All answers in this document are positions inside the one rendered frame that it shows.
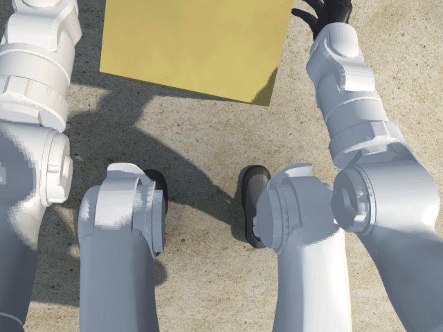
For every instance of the left robot upper arm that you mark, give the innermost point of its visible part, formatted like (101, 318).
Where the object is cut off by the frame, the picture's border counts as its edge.
(35, 171)

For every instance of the robot right hand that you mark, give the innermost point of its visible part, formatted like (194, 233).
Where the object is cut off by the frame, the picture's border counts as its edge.
(331, 11)

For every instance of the robot right shin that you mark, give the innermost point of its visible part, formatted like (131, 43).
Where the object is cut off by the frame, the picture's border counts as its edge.
(293, 170)

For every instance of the carton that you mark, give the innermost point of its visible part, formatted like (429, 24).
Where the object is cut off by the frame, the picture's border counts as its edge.
(224, 49)

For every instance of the right robot upper arm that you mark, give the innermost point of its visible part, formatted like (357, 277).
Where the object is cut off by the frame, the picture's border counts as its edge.
(392, 207)

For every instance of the robot left forearm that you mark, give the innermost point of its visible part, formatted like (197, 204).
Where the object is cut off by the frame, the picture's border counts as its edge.
(37, 53)

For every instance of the robot left foot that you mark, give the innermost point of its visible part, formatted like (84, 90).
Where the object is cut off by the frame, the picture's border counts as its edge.
(160, 185)

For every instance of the robot right forearm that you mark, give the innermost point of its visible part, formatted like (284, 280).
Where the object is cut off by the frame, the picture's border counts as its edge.
(352, 110)

